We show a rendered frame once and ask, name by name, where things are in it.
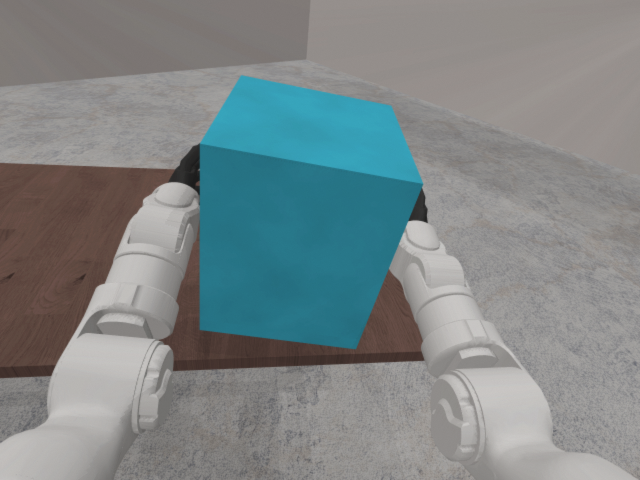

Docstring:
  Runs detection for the right robot forearm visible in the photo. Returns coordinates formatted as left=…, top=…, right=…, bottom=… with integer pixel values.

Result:
left=389, top=220, right=553, bottom=435

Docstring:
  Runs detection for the left robot upper arm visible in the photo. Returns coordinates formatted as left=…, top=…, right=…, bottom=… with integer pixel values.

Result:
left=0, top=333, right=174, bottom=480

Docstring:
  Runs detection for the right robot upper arm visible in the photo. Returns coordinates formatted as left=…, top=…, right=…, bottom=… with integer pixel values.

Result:
left=430, top=367, right=638, bottom=480

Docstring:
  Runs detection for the right robot hand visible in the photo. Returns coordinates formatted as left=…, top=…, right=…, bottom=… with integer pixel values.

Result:
left=409, top=189, right=428, bottom=223

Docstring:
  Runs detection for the table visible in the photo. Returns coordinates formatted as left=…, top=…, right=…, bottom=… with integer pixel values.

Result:
left=0, top=163, right=425, bottom=378

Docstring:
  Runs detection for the carton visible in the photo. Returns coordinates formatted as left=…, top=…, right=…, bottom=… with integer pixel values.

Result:
left=200, top=75, right=423, bottom=349

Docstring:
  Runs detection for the left robot forearm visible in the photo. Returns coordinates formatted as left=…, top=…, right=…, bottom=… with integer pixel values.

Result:
left=47, top=182, right=200, bottom=417

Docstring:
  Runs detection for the left robot hand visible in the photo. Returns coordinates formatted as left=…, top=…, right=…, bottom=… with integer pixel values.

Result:
left=168, top=143, right=200, bottom=205

